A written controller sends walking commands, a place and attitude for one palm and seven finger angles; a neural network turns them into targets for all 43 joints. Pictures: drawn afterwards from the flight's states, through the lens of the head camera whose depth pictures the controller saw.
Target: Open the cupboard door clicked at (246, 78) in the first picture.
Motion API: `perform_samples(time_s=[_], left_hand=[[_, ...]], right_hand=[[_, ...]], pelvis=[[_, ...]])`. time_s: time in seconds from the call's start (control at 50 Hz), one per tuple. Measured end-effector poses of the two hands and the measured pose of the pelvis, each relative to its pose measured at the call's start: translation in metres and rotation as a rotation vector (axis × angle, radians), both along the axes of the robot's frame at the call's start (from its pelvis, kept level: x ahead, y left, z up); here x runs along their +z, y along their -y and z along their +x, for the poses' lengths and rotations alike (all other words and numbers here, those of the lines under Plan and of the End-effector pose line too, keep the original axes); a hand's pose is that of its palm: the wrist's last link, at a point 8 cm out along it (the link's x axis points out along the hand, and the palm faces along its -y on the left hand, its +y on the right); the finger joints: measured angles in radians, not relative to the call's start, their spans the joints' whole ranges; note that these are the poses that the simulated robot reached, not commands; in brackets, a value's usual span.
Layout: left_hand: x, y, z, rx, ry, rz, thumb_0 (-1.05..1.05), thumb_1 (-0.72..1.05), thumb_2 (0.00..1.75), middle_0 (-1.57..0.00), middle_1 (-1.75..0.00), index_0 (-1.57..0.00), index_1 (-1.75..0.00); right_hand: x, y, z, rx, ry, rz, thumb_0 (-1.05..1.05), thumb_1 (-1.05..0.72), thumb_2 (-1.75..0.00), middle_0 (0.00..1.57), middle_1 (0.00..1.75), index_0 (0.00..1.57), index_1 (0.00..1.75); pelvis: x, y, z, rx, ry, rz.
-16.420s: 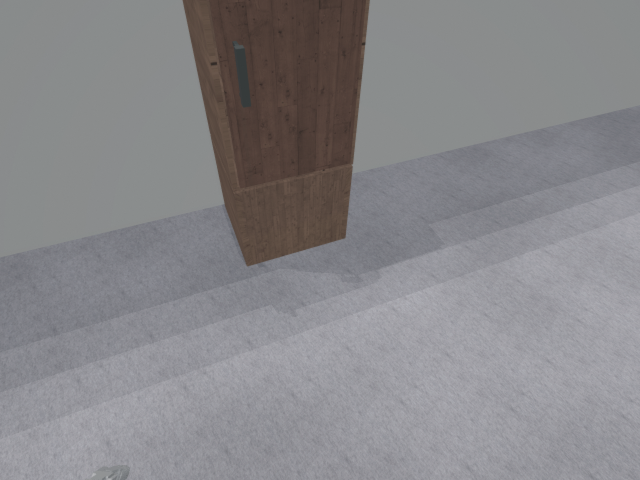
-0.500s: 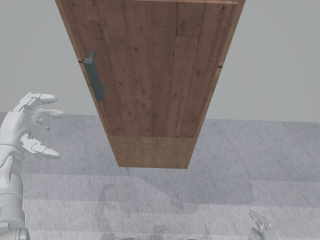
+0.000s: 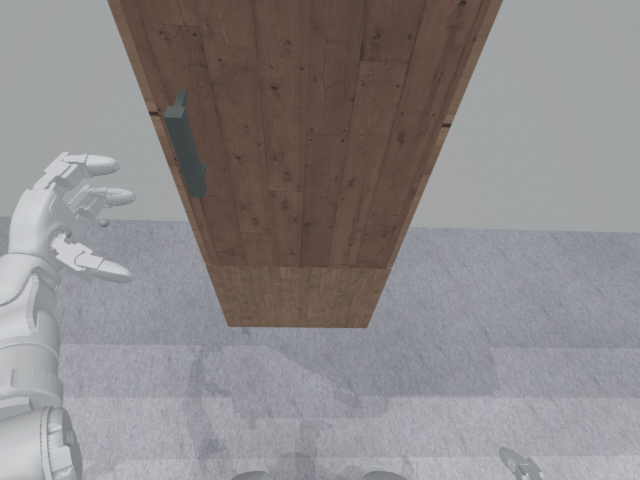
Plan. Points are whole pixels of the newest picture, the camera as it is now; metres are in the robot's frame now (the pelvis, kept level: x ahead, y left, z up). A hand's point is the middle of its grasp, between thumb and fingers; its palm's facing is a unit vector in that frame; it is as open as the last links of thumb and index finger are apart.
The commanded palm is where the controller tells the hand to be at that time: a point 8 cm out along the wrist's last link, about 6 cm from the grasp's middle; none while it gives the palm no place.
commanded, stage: move the hooked fingers beside the handle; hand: left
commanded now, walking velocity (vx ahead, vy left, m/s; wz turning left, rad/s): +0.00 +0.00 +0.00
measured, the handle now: (190, 146) +0.54 +0.20 +0.07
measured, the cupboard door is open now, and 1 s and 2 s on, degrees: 0 0 0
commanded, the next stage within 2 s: slide the fingers in behind the handle in 1.52 s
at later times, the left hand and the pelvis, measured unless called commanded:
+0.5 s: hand (124, 183) +0.46 +0.27 +0.08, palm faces +0.00 -1.00 +0.00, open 14.0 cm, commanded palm +0.44 +0.31 +0.08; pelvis +0.00 +0.01 -0.01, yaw -1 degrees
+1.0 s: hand (138, 168) +0.49 +0.26 +0.07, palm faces +0.01 -1.00 -0.01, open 14.0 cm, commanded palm +0.47 +0.30 +0.07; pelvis +0.01 +0.00 -0.01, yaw -2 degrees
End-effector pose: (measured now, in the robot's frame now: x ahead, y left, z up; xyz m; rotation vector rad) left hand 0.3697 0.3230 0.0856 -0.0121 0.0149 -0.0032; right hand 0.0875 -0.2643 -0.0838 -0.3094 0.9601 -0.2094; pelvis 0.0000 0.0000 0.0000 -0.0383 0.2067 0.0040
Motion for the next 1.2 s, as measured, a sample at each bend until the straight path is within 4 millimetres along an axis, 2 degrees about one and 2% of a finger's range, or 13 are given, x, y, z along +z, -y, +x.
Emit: perform_samples(time_s=[0.12, 0.22, 0.46, 0.68, 0.82, 0.96, 1.06, 1.2], left_hand=[[-0.002, 0.001, 0.017, 0.010, -0.013, 0.000, -0.01, -0.50, 0.30, -0.30, -1.20, -0.30, -1.20], [-0.006, -0.002, 0.030, 0.027, -0.023, 0.005, -0.01, -0.50, 0.30, -0.30, -1.20, -0.30, -1.20], [-0.002, 0.001, 0.062, 0.007, -0.006, 0.006, -0.01, -0.50, 0.30, -0.30, -1.20, -0.30, -1.20], [-0.003, 0.010, 0.089, 0.021, -0.015, 0.009, -0.01, -0.50, 0.30, -0.30, -1.20, -0.30, -1.20], [-0.002, 0.009, 0.106, 0.020, -0.023, 0.023, -0.01, -0.50, 0.30, -0.30, -1.20, -0.30, -1.20], [-0.011, 0.008, 0.105, 0.011, -0.043, 0.018, -0.01, -0.50, 0.30, -0.30, -1.20, -0.30, -1.20], [-0.009, 0.007, 0.098, 0.020, -0.010, 0.022, -0.01, -0.50, 0.30, -0.30, -1.20, -0.30, -1.20], [-0.007, 0.007, 0.090, 0.019, -0.023, 0.012, -0.01, -0.50, 0.30, -0.30, -1.20, -0.30, -1.20]], right_hand=[[-0.003, -0.008, -0.008, -0.010, -0.028, 0.012, 0.01, -0.90, -0.90, 0.20, 0.30, 0.20, 0.30], [-0.007, -0.010, -0.023, -0.027, -0.089, 0.009, 0.01, -0.90, -0.90, 0.20, 0.30, 0.20, 0.30], [-0.013, -0.003, -0.069, -0.102, -0.254, -0.015, 0.01, -0.90, -0.90, 0.20, 0.30, 0.20, 0.30], [-0.014, 0.002, -0.089, -0.143, -0.328, -0.022, 0.00, -0.90, -0.90, 0.20, 0.30, 0.20, 0.30], [-0.015, 0.004, -0.096, -0.160, -0.365, -0.024, 0.00, -0.90, -0.90, 0.20, 0.30, 0.20, 0.30], [-0.014, 0.003, -0.097, -0.176, -0.390, -0.012, 0.00, -0.90, -0.90, 0.20, 0.30, 0.20, 0.30], [-0.014, 0.003, -0.089, -0.172, -0.381, -0.003, 0.00, -0.90, -0.90, 0.20, 0.30, 0.20, 0.30], [-0.014, 0.002, -0.067, -0.145, -0.331, 0.002, 0.00, -0.90, -0.90, 0.20, 0.30, 0.20, 0.30]], pelvis=[[-0.002, -0.006, 0.000, -0.005, -0.012, -0.002], [-0.004, -0.008, -0.002, -0.008, -0.027, -0.006], [-0.008, -0.010, 0.000, -0.013, -0.064, -0.015], [-0.011, -0.005, 0.001, -0.019, -0.096, -0.017], [-0.014, -0.003, 0.002, -0.024, -0.123, -0.019], [-0.013, -0.002, 0.008, -0.035, -0.135, -0.018], [-0.012, -0.001, 0.013, -0.037, -0.130, -0.020], [-0.010, -0.002, 0.014, -0.024, -0.110, -0.022]])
